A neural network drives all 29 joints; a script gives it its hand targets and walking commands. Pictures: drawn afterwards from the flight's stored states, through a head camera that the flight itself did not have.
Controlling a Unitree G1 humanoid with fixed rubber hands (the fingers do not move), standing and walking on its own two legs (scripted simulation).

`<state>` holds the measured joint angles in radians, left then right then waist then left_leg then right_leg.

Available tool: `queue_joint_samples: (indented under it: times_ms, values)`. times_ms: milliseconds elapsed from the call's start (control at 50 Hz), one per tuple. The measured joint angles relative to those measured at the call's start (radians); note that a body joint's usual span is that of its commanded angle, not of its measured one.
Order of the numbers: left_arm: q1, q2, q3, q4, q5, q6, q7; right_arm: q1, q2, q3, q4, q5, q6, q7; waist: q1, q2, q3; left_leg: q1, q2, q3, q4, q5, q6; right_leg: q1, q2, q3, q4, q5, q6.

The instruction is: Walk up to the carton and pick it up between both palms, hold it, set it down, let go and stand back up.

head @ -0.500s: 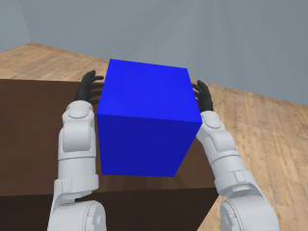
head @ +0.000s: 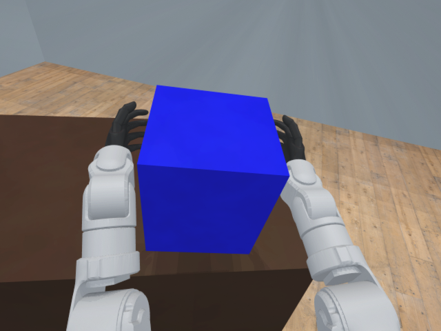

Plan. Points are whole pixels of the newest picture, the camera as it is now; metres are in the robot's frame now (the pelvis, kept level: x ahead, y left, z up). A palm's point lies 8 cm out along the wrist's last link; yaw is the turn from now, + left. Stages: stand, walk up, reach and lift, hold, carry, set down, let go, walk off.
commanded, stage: hold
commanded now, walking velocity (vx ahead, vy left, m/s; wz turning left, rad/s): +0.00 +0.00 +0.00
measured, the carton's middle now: (206, 175) +0.38 +0.01 +0.13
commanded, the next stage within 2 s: none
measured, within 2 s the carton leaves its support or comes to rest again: neither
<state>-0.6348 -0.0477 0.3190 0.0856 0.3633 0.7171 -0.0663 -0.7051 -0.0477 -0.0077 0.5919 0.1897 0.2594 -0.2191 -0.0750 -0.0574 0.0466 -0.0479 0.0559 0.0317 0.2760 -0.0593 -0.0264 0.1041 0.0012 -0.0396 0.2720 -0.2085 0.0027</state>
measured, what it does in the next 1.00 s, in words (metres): stands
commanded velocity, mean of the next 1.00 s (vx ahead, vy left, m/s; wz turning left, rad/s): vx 0.00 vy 0.00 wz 0.00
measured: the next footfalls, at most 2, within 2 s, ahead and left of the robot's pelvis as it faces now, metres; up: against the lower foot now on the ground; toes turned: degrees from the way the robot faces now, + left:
none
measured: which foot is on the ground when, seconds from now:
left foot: down 0.00-1.00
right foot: down 0.00-1.00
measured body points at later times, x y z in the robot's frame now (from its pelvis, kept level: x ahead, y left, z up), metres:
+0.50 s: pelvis +0.00 +0.00 +0.00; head -0.05 +0.03 +0.45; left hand +0.37 +0.16 +0.21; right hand +0.38 -0.14 +0.20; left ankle +0.07 +0.14 -0.75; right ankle -0.02 -0.11 -0.75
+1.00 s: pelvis +0.00 +0.00 +0.00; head -0.05 +0.03 +0.45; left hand +0.38 +0.16 +0.21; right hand +0.38 -0.14 +0.19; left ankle +0.07 +0.14 -0.75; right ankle -0.02 -0.11 -0.75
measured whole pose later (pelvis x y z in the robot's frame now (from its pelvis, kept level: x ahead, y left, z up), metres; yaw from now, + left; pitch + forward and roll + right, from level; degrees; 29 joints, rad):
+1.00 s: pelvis +0.00 +0.00 +0.00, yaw +0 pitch -10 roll +0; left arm -0.65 -0.04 0.32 0.09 0.38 0.73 -0.07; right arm -0.72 -0.04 -0.02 0.61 0.19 0.26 -0.22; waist -0.08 -0.06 0.05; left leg -0.03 0.06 0.03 0.28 -0.06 -0.03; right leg 0.12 0.00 -0.04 0.26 -0.21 0.00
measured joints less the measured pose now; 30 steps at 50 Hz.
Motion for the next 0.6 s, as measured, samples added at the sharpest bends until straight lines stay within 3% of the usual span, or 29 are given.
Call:
queue_joint_samples:
  times_ms: [300, 600]
  values:
    - [-0.018, 0.005, 0.016, 0.025, 0.011, 0.004, -0.013, -0.017, 0.013, -0.017, 0.026, -0.010, 0.004, -0.002, -0.007, -0.011, 0.004, 0.016, -0.001, -0.001, -0.002, -0.005, 0.001, 0.022, -0.001, -0.001, -0.014, 0.002, 0.001]
    - [0.011, -0.003, -0.003, -0.024, 0.017, 0.016, -0.008, 0.005, 0.000, 0.009, -0.005, 0.014, 0.004, -0.003, -0.007, -0.009, 0.009, 0.018, -0.002, 0.001, 0.005, -0.010, 0.002, 0.024, -0.002, 0.001, -0.009, -0.001, 0.002]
